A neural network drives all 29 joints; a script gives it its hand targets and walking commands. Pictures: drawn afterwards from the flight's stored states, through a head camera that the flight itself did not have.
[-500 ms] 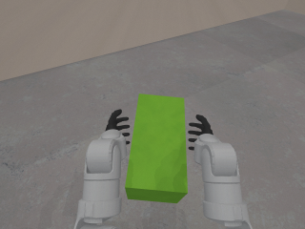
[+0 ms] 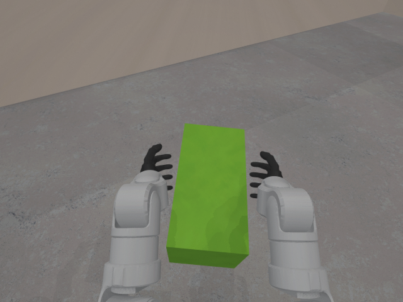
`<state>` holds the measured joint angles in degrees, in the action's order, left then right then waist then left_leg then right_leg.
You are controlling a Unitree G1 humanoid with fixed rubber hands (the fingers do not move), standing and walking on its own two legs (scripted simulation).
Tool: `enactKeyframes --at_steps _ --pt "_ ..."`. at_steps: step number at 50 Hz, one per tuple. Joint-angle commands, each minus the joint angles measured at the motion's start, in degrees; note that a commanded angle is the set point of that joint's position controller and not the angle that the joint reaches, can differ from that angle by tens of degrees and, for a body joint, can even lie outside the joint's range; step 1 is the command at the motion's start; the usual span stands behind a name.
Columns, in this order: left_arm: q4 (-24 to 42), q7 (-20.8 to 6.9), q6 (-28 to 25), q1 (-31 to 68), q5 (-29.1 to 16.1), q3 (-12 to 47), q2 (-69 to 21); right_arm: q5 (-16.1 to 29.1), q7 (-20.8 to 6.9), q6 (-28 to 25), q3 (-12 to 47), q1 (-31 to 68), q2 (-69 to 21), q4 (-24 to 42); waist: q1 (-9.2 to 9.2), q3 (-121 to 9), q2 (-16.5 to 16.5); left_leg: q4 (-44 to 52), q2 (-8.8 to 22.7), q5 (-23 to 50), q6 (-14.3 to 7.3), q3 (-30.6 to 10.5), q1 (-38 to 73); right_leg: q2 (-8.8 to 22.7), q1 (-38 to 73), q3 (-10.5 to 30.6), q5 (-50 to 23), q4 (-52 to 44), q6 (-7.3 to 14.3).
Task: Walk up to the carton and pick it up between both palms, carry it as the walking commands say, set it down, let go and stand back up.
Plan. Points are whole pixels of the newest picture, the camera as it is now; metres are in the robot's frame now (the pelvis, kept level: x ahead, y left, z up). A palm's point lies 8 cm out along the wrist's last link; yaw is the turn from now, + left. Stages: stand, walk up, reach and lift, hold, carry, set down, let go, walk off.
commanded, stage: carry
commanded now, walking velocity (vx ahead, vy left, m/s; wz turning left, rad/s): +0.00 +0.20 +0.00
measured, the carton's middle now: (208, 192) +0.37 +0.01 +0.01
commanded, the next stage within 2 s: hold in 1.36 s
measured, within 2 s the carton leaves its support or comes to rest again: neither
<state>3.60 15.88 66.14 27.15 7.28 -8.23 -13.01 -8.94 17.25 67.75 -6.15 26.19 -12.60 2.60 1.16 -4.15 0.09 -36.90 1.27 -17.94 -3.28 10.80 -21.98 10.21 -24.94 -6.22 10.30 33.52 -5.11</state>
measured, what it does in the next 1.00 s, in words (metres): stands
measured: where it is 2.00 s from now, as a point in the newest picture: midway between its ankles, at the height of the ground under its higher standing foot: outside the picture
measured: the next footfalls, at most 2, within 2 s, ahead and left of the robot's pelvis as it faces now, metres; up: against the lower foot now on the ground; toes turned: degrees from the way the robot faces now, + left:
none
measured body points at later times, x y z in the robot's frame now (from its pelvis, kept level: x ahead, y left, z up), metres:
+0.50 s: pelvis +0.00 -0.02 +0.01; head -0.01 -0.02 +0.46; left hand +0.33 +0.10 +0.12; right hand +0.33 -0.13 +0.11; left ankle +0.02 +0.07 -0.72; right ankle +0.06 -0.18 -0.72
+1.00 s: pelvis +0.01 -0.04 +0.01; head -0.01 -0.04 +0.46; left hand +0.34 +0.07 +0.12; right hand +0.33 -0.16 +0.11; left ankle +0.02 +0.07 -0.72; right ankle +0.06 -0.18 -0.72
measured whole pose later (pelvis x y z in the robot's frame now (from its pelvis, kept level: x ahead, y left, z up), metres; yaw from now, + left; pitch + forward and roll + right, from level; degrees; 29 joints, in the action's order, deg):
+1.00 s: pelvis +0.01 -0.04 +0.01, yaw -1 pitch +2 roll +0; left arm -0.2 15.4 65.0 27.6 8.7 -9.5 -13.2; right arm -8.9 16.8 67.4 -7.0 26.6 -12.8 -0.4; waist 0.4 -5.1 0.3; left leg -31.2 5.3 -15.0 0.4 9.7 -17.9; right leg 5.1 -20.8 -7.3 8.8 27.9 -1.4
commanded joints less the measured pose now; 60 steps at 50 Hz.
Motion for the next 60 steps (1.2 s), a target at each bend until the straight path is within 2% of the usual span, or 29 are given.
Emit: enactKeyframes --at_steps 1,3,4,6,8,10,11,13,18,21,27,36,60 --pt "2.70 -12.92 -0.65 18.76 -18.08 25.36 -58.58 18.29 -12.74 -2.75 26.00 22.55 -59.48 5.66 -0.59 -20.70 -5.03 6.01 5.56 8.11 3.00 -9.36 8.73 7.47 6.77 9.25 -9.76 -5.31 2.69" --pt "3.13 -12.80 -0.74 18.80 -17.67 25.38 -58.86 18.82 -12.89 -2.83 26.33 22.88 -59.42 5.79 -0.25 -20.07 1.99 11.55 10.32 10.92 1.33 -13.49 10.85 3.46 3.63 3.12 -4.85 0.35 0.86" --pt "3.30 -12.77 -0.78 18.84 -17.65 25.61 -59.12 19.02 -12.91 -2.84 26.56 23.06 -59.49 5.90 -0.07 -19.33 4.34 13.71 12.25 11.74 0.36 -14.85 11.10 1.27 2.71 0.53 -2.17 2.65 0.41" --pt "3.24 -12.87 -0.72 19.10 -17.91 26.19 -59.53 18.74 -12.80 -2.77 26.67 22.64 -59.88 5.59 0.09 -17.65 5.80 14.88 13.20 12.70 -0.76 -14.64 10.31 -0.99 2.44 -0.96 2.99 3.49 0.72" --pt "3.38 -13.02 -0.67 19.58 -18.41 26.79 -60.08 18.39 -12.69 -2.83 26.38 22.50 -60.13 5.76 0.12 -17.92 4.96 13.35 12.42 14.21 -0.08 -12.02 9.86 -1.12 4.45 -0.77 2.63 1.39 1.16" --pt "3.27 -13.15 -0.57 20.07 -18.93 27.00 -60.44 18.07 -12.57 -2.84 25.74 22.65 -59.94 5.75 0.14 -19.07 2.59 10.92 11.30 14.83 1.76 -9.16 8.93 0.44 8.17 0.39 -4.12 -1.76 1.11" --pt "3.08 -13.21 -0.59 20.38 -18.96 26.75 -60.24 17.90 -12.51 -2.86 25.50 22.97 -59.71 5.84 -0.06 -19.45 0.33 9.43 10.11 15.27 2.69 -7.89 8.64 1.71 9.39 1.73 -8.32 -2.45 1.23" --pt "2.57 -13.25 -0.55 20.20 -18.90 26.46 -60.09 17.67 -12.46 -2.77 25.03 23.03 -59.31 5.69 -0.41 -20.24 -1.59 7.55 8.82 16.15 3.49 -7.06 9.65 3.06 10.10 3.73 -11.42 -3.91 1.47" --pt "1.72 -13.11 -0.47 20.24 -18.03 25.86 -60.12 17.92 -12.77 -2.50 24.73 23.38 -59.42 4.75 -0.38 -19.85 0.73 11.48 10.82 13.84 3.25 -9.92 10.25 1.55 10.22 3.11 -6.71 -4.51 1.03" --pt "1.10 -13.03 -0.40 20.24 -17.48 25.30 -60.23 18.10 -12.96 -2.40 24.70 23.85 -59.68 4.34 -0.35 -19.08 1.11 12.66 10.70 11.57 3.15 -9.98 9.26 0.78 11.21 3.16 -5.51 -5.47 1.55" --pt "-0.49 -12.98 -0.27 20.22 -16.76 24.07 -60.08 18.07 -13.15 -2.26 24.42 24.35 -59.86 3.34 -0.56 -18.53 0.04 11.90 9.51 9.36 3.66 -9.22 8.92 0.99 11.90 4.95 -6.80 -7.83 2.76" --pt "-1.64 -13.05 -0.61 20.40 -16.40 23.02 -60.16 18.31 -13.29 -2.53 24.36 25.14 -60.03 3.02 -0.66 -18.38 -0.75 11.52 9.57 7.42 4.27 -9.04 8.86 1.02 12.08 5.92 -7.55 -9.18 3.45" --pt "-3.27 -13.54 -2.86 20.01 -16.16 23.06 -59.54 17.63 -13.61 -4.73 23.45 23.97 -58.71 1.21 -0.64 -19.32 0.09 11.13 9.96 7.99 4.82 -8.92 8.83 0.24 12.99 5.72 -9.72 -8.07 3.60"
